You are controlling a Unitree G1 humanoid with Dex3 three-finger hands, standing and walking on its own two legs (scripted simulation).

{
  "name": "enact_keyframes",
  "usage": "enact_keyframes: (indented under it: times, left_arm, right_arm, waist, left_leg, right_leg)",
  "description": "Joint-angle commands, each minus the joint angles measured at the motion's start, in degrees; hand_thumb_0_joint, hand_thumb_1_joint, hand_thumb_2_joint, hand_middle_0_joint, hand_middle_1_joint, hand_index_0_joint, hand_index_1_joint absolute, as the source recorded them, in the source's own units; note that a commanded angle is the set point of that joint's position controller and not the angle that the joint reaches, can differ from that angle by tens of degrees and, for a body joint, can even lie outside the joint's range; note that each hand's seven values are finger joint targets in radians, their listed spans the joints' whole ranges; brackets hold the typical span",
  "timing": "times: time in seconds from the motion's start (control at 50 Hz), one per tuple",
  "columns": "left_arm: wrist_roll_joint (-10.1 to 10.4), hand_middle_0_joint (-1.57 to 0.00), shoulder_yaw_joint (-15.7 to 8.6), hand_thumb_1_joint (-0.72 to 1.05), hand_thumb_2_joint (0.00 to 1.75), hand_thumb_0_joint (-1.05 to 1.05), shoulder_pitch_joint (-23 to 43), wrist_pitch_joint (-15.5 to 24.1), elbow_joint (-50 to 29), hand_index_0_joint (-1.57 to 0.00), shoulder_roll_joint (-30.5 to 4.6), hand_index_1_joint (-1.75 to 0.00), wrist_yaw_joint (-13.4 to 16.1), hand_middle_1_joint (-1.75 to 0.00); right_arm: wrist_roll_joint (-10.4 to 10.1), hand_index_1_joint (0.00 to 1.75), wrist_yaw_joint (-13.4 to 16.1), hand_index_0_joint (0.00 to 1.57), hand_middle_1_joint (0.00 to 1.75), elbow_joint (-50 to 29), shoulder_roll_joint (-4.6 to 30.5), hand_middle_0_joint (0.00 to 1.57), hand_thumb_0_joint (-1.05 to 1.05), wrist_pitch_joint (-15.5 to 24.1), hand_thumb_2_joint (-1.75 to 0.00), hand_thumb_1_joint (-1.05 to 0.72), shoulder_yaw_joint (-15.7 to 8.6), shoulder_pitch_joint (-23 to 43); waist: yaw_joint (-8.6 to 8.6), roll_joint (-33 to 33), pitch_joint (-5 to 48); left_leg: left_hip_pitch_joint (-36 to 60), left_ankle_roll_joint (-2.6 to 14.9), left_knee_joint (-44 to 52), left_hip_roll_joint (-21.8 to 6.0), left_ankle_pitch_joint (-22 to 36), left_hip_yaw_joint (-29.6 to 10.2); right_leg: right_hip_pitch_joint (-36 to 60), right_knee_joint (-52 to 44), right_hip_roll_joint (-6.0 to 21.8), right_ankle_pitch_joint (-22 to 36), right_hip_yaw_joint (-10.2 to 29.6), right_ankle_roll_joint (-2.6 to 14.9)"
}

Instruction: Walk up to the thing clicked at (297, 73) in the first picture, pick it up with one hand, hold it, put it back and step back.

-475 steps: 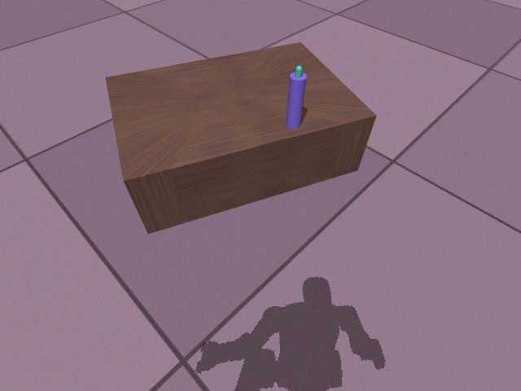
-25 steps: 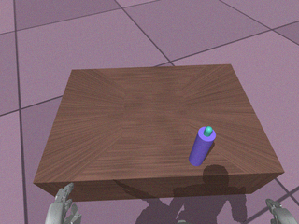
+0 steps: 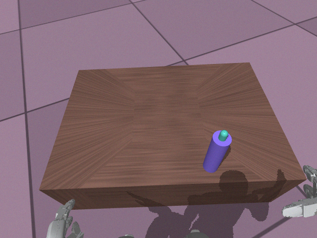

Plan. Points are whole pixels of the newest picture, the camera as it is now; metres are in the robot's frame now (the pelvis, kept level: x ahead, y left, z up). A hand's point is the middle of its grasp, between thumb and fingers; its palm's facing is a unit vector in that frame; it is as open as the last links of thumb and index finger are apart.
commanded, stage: go down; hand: right
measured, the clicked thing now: (216, 151) +0.46 -0.19 -0.22
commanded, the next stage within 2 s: approach in 1.14 s
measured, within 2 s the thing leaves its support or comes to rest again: neither
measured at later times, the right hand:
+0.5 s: hand (306, 161) +0.32 -0.36 -0.01, palm faces +0.15 +0.98 -0.16, open 17.4 cm
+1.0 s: hand (310, 146) +0.36 -0.38 +0.00, palm faces +0.16 +0.98 -0.11, open 17.4 cm
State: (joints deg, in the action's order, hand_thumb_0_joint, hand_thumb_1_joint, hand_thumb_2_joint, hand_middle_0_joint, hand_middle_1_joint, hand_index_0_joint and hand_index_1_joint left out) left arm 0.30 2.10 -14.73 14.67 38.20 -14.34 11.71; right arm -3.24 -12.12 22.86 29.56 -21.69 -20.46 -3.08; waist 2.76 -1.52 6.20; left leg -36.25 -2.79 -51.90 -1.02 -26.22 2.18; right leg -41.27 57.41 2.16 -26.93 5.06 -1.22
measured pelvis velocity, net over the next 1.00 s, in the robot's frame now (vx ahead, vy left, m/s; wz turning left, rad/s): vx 0.00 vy -0.01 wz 0.03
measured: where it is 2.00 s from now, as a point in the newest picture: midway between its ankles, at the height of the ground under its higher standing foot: outside the picture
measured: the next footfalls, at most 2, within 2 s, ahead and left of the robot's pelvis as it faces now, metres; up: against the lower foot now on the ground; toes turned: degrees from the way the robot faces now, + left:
none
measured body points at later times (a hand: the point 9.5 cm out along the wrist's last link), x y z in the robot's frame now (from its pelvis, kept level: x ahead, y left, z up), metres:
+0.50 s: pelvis +0.00 +0.00 -0.01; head +0.09 -0.02 +0.44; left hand +0.08 +0.29 -0.10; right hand +0.31 -0.41 +0.01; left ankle -0.01 +0.16 -0.68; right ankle +0.02 -0.13 -0.68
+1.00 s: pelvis +0.00 -0.01 -0.01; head +0.10 -0.05 +0.43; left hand +0.06 +0.28 -0.09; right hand +0.34 -0.43 +0.01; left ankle -0.01 +0.16 -0.68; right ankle +0.02 -0.13 -0.68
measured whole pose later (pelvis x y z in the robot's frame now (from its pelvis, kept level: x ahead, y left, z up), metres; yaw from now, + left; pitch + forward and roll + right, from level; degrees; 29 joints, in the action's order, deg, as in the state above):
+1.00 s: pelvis +0.00 -0.01 -0.01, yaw +2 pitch +17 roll +4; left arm -1.6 2.8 -18.9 7.5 39.2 -17.8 5.6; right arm -3.9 -30.9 65.0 45.3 11.5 -35.3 26.9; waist 4.5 1.4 4.4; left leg -45.0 -3.1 -52.5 -0.5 -24.6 0.8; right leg -49.6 58.5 2.7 -26.0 3.8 -0.6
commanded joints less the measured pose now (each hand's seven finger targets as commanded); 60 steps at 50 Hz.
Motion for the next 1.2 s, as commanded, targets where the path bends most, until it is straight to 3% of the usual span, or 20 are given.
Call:
enact_keyframes:
  times: [0.0, 0.14, 0.24, 0.3, 0.32, 0.42, 0.52, 0.56, 0.62, 0.72, 0.8, 0.84, 0.86, 0.9, 0.96, 1.0, 1.04, 1.1, 1.16, 1.18]
  left_arm:
    - [0.37, -0.20, -4.46, 0.89, 0.90, 0.00, 0.27, 1.79, -6.11, -0.20, -10.51, -0.31, 0.57, -0.31]
    - [-0.10, -0.20, -5.25, 0.89, 0.90, 0.00, -1.96, 0.11, -5.73, -0.20, -11.20, -0.30, -0.63, -0.30]
    - [-0.54, -0.20, -5.57, 0.89, 0.91, 0.00, -4.18, -1.02, -4.91, -0.20, -12.15, -0.30, -1.24, -0.30]
    - [-0.66, -0.20, -5.49, 0.89, 0.91, 0.00, -4.94, -1.46, -4.42, -0.20, -12.69, -0.30, -1.64, -0.30]
    - [-0.79, -0.20, -5.70, 0.89, 0.91, 0.00, -5.68, -1.62, -3.79, -0.20, -13.08, -0.30, -1.73, -0.30]
    - [-1.01, -0.20, -4.91, 0.89, 0.90, 0.00, -6.21, -2.77, -3.92, -0.20, -13.77, -0.30, -2.40, -0.30]
    - [-1.11, -0.20, -4.60, 0.91, 0.89, 0.00, -7.09, -3.55, -3.64, -0.21, -14.12, -0.30, -3.07, -0.30]
    - [-1.17, -0.20, -4.30, 0.91, 0.89, 0.00, -7.51, -3.81, -3.67, -0.21, -13.92, -0.30, -3.41, -0.30]
    - [-1.30, -0.20, -4.48, 0.91, 0.89, 0.00, -8.14, -4.18, -3.41, -0.21, -14.52, -0.30, -3.78, -0.31]
    - [-1.45, -0.20, -4.30, 0.91, 0.89, 0.00, -8.83, -4.52, -2.92, -0.21, -14.93, -0.30, -4.36, -0.31]
    - [-1.28, -0.20, -4.17, 0.91, 0.89, 0.00, -8.64, -4.85, -3.44, -0.21, -15.38, -0.30, -4.65, -0.31]
    - [-1.27, -0.20, -4.12, 0.91, 0.89, 0.00, -8.93, -5.12, -3.59, -0.21, -15.58, -0.30, -4.75, -0.31]
    - [-1.32, -0.20, -3.88, 0.91, 0.89, 0.00, -9.15, -5.17, -3.53, -0.21, -15.33, -0.30, -4.84, -0.31]
    - [-1.29, -0.20, -4.09, 0.91, 0.89, 0.00, -9.69, -5.30, -3.12, -0.21, -15.90, -0.30, -4.98, -0.31]
    - [-1.51, -0.20, -3.78, 0.90, 0.90, 0.00, -9.76, -5.80, -3.00, -0.21, -15.54, -0.30, -5.29, -0.31]
    - [-1.44, -0.20, -3.86, 0.90, 0.90, 0.00, -9.86, -5.92, -3.21, -0.21, -15.69, -0.31, -5.50, -0.31]
    - [-1.53, -0.20, -3.91, 0.90, 0.90, 0.00, -9.94, -6.24, -3.38, -0.21, -15.54, -0.31, -5.55, -0.31]
    - [-1.43, -0.21, -3.75, 0.90, 0.90, 0.00, -9.86, -6.43, -3.78, -0.21, -15.45, -0.31, -5.96, -0.31]
    - [-1.46, -0.20, -4.29, 0.90, 0.90, 0.00, -10.47, -6.76, -3.55, -0.21, -16.38, -0.31, -6.19, -0.31]
    - [-1.57, -0.20, -4.10, 0.90, 0.90, 0.00, -10.33, -6.76, -3.14, -0.21, -16.10, -0.31, -6.22, -0.31]
  right_arm:
    - [-0.80, 0.05, -4.58, 0.05, 0.05, -0.11, 17.09, 0.06, 0.00, 5.00, -0.04, 0.54, -7.47, 10.30]
    - [-1.32, 0.05, -9.75, 0.04, 0.05, 4.98, 24.44, 0.04, 0.00, 13.47, -0.05, 0.58, -13.25, 16.28]
    - [-1.90, 0.05, -12.24, 0.04, 0.05, 9.29, 27.14, 0.04, 0.00, 19.98, -0.06, 0.54, -15.09, 22.89]
    - [-2.07, 0.05, -13.48, 0.04, 0.05, 13.68, 28.05, 0.05, 0.00, 23.34, -0.05, 0.53, -15.53, 25.94]
    - [-2.39, 0.05, -13.85, 0.04, 0.05, 14.03, 30.22, 0.05, 0.00, 24.71, -0.05, 0.54, -16.73, 28.82]
    - [-2.06, 0.05, -15.47, 0.05, 0.05, 19.23, 32.52, 0.06, 0.00, 28.50, -0.05, 0.52, -16.97, 33.03]
    - [-1.68, 0.05, -16.29, 0.05, 0.05, 24.71, 34.94, 0.06, 0.00, 30.84, -0.05, 0.52, -17.60, 34.87]
    - [-1.63, 0.05, -16.78, 0.05, 0.05, 28.91, 33.82, 0.06, 0.00, 31.36, -0.05, 0.52, -16.91, 34.14]
    - [-1.98, 0.05, -17.19, 0.05, 0.05, 27.45, 36.40, 0.06, 0.00, 33.18, -0.05, 0.53, -18.00, 38.93]
    - [-1.95, 0.05, -18.18, 0.05, 0.05, 29.85, 36.79, 0.06, 0.00, 35.31, -0.05, 0.54, -17.47, 41.49]
    - [-2.00, 0.05, -18.44, 0.06, 0.05, 31.50, 37.63, 0.06, 0.00, 35.86, -0.04, 0.52, -17.60, 42.08]
    - [-1.87, 0.04, -18.39, 0.06, 0.04, 32.00, 38.85, 0.06, 0.00, 36.04, -0.04, 0.53, -18.34, 41.87]
    - [-2.10, 0.05, -18.66, 0.05, 0.05, 33.19, 37.56, 0.06, 0.00, 35.84, -0.05, 0.53, -17.86, 40.79]
    - [-2.29, 0.05, -18.55, 0.06, 0.05, 30.23, 40.24, 0.06, 0.00, 36.52, -0.05, 0.53, -19.18, 43.67]
    - [-2.46, 0.05, -18.78, 0.05, 0.05, 33.14, 38.44, 0.06, 0.00, 36.65, -0.05, 0.54, -18.61, 42.39]
    - [-1.85, 0.05, -18.38, 0.06, 0.05, 31.13, 40.97, 0.06, 0.00, 37.21, -0.05, 0.53, -19.68, 43.63]
    - [-1.83, 0.05, -18.66, 0.05, 0.05, 33.82, 38.02, 0.06, 0.00, 36.74, -0.05, 0.54, -18.27, 41.77]
    - [-1.88, 0.05, -18.79, 0.05, 0.05, 34.84, 37.75, 0.06, 0.00, 36.63, -0.05, 0.53, -18.13, 41.14]
    - [-2.12, 0.05, -18.76, 0.06, 0.05, 31.22, 40.10, 0.06, 0.00, 37.57, -0.05, 0.54, -18.92, 46.23]
    - [-2.19, 0.05, -19.00, 0.05, 0.05, 33.59, 38.42, 0.05, 0.00, 37.74, -0.06, 0.55, -17.93, 45.66]
  waist:
    - [-0.59, -5.39, 7.99]
    - [-1.66, -5.26, 12.47]
    - [-0.73, -5.89, 16.23]
    - [-0.42, -6.02, 16.07]
    - [-0.34, -6.56, 16.63]
    - [-0.55, -7.78, 16.68]
    - [-0.74, -7.67, 15.09]
    - [-0.39, -6.13, 15.45]
    - [-0.31, -6.99, 16.43]
    - [0.56, -7.70, 18.05]
    - [0.42, -7.78, 17.05]
    - [0.04, -8.20, 18.14]
    - [0.03, -7.27, 18.79]
    - [-0.19, -9.29, 20.67]
    - [0.11, -8.64, 19.50]
    - [-0.43, -9.88, 19.49]
    - [-0.01, -9.00, 18.78]
    - [0.04, -8.42, 18.40]
    - [0.36, -10.23, 19.39]
    - [0.95, -9.56, 18.70]
  left_leg:
    - [2.04, 3.01, 6.84, 1.90, 11.21, 1.85]
    - [3.45, 3.09, 5.15, 1.67, 16.21, 1.14]
    - [1.66, 3.35, 3.67, 1.58, 18.23, 0.30]
    - [0.41, 3.38, 3.50, 1.55, 17.20, -0.16]
    - [0.44, 3.44, 3.43, 1.56, 17.16, 0.06]
    - [-0.06, 3.64, 4.21, 1.68, 15.47, -0.01]
    - [0.59, 3.83, 5.27, 1.84, 14.54, -0.06]
    - [0.49, 3.84, 5.30, 1.98, 15.04, -0.09]
    - [-0.05, 3.88, 4.80, 1.94, 16.31, -0.23]
    - [-2.48, 4.02, 3.97, 2.19, 15.84, -0.03]
    - [-2.75, 4.06, 4.65, 2.16, 13.30, -0.08]
    - [-1.80, 4.04, 4.90, 2.06, 13.93, -0.19]
    - [-1.44, 3.94, 4.70, 2.01, 15.15, -0.15]
    - [-1.28, 4.03, 4.28, 2.13, 16.94, -0.10]
    - [-3.20, 4.04, 3.82, 2.34, 16.93, 0.45]
    - [-2.49, 4.19, 4.02, 2.18, 16.56, 0.12]
    - [-2.39, 4.24, 4.34, 2.23, 16.18, 0.21]
    - [-2.26, 4.18, 4.12, 2.25, 17.67, 0.27]
    - [-4.19, 4.31, 3.65, 2.39, 16.38, 0.39]
    - [-5.62, 4.21, 3.41, 2.50, 15.73, 0.50]
  right_leg:
    - [8.35, -10.91, -0.80, 13.00, -1.47, 1.37]
    - [9.04, -9.16, -0.81, 19.13, -1.84, 1.77]
    - [10.09, -7.35, -0.70, 22.16, -2.06, 1.87]
    - [9.51, -7.16, -0.92, 20.41, -2.40, 1.99]
    - [9.21, -7.08, -0.81, 20.46, -2.30, 2.03]
    - [9.88, -8.15, -0.92, 18.78, -2.35, 1.94]
    - [8.47, -9.12, -1.19, 16.93, -2.45, 2.15]
    - [8.51, -8.65, -1.00, 18.06, -2.36, 2.11]
    - [8.66, -7.96, -0.98, 19.64, -2.36, 2.16]
    - [10.06, -7.37, -0.66, 20.77, -1.93, 1.81]
    - [8.84, -8.20, -0.83, 16.44, -1.87, 2.16]
    - [9.45, -7.91, -0.96, 16.99, -2.09, 2.24]
    - [9.63, -7.30, -0.91, 18.91, -2.06, 2.19]
    - [11.56, -6.97, -0.80, 22.31, -1.95, 1.85]
    - [11.56, -6.65, -0.08, 24.92, -1.12, 1.54]
    - [10.98, -6.67, -0.51, 23.02, -1.60, 1.80]
    - [10.92, -7.11, -0.27, 22.47, -1.52, 1.78]
    - [10.27, -6.62, -0.34, 24.40, -1.51, 1.83]
    - [12.10, -6.82, 0.40, 25.08, -0.51, 1.35]
    - [12.13, -6.48, 0.54, 25.16, -0.39, 1.14]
